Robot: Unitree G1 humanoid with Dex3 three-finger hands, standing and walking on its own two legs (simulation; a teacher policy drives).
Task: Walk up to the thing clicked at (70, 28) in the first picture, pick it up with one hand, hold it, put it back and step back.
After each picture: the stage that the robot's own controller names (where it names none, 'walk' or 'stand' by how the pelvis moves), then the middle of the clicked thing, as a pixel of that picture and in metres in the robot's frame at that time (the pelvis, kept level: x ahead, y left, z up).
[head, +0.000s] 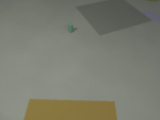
stand; (70, 28) +1.76 +0.17 -0.72
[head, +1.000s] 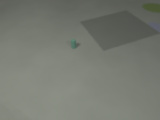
walk; (73, 43) +1.62 +0.26 -0.71
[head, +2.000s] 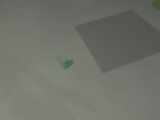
walk; (64, 63) +1.05 +0.30 -0.72
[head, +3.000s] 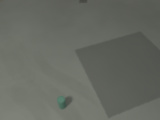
walk; (61, 102) +0.63 +0.24 -0.71
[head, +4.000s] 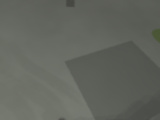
stand; out of the picture +0.42 +0.19 -0.70
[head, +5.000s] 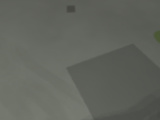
stand; out of the picture +0.40 +0.20 -0.72
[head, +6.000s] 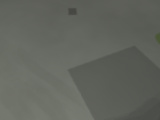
stand; out of the picture +0.39 +0.20 -0.73
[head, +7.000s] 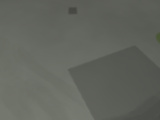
stand; out of the picture +0.39 +0.21 -0.73
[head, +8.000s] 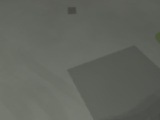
stand; out of the picture +0.38 +0.21 -0.73
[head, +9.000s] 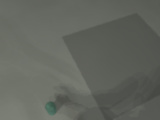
go down; (51, 108) +0.42 +0.20 -0.62
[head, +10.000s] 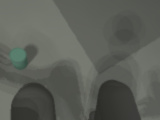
go down; (19, 59) +0.46 +0.24 -0.29
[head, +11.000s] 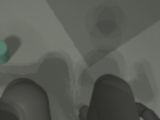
close in; out of the picture +0.45 +0.27 -0.26
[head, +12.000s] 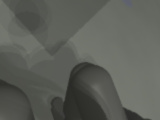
close; out of the picture +0.44 +0.29 -0.22
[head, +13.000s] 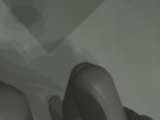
close; out of the picture +0.43 +0.29 -0.22
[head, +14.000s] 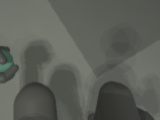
lift; (3, 66) +0.37 +0.27 -0.09
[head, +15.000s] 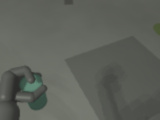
hold; (34, 92) +0.33 +0.17 +0.03
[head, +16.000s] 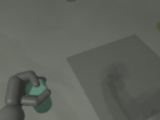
hold; (39, 96) +0.32 +0.17 +0.00
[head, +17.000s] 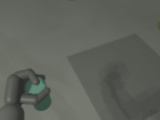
hold; (39, 94) +0.32 +0.17 +0.00
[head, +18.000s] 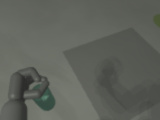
crouch; (44, 98) +0.34 +0.15 -0.07
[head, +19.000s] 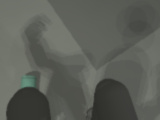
lower; (28, 89) +0.35 +0.18 -0.33
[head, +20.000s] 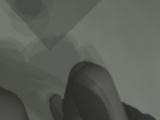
lower; out of the picture +0.32 +0.24 -0.25
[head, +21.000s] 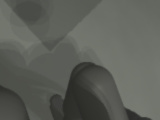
lower; out of the picture +0.32 +0.27 -0.25
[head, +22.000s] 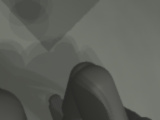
lower; out of the picture +0.31 +0.29 -0.25
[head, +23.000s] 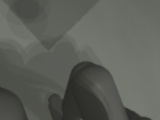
lower; out of the picture +0.31 +0.32 -0.25
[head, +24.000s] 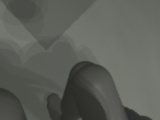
loosen; out of the picture +0.30 +0.35 -0.25
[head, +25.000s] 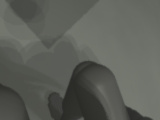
withdraw; out of the picture +0.30 +0.37 -0.25
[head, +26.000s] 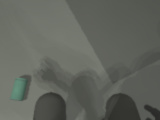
walk; (19, 89) +0.36 +0.35 -0.44
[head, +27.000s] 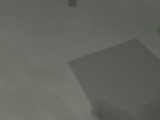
stand; out of the picture +0.31 +0.35 -0.69
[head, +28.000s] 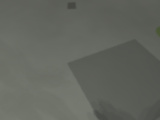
stand; out of the picture +0.33 +0.38 -0.69
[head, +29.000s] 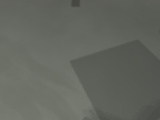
stand; out of the picture +0.33 +0.39 -0.70
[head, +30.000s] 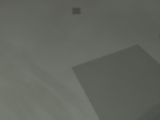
stand; out of the picture +0.33 +0.41 -0.75
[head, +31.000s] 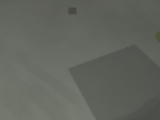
stand; out of the picture +0.31 +0.43 -0.75
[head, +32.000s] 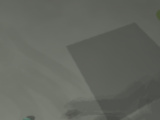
walk; out of the picture +0.34 +0.40 -0.72
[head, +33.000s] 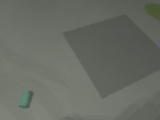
walk; (25, 99) +0.54 +0.42 -0.74
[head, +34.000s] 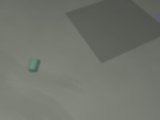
walk; (33, 65) +0.86 +0.51 -0.72
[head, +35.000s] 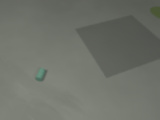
stand; (40, 74) +0.93 +0.44 -0.73
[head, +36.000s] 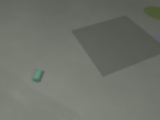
stand; (37, 75) +0.96 +0.47 -0.75
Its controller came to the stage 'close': yes
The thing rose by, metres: 0.69
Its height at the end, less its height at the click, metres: -0.02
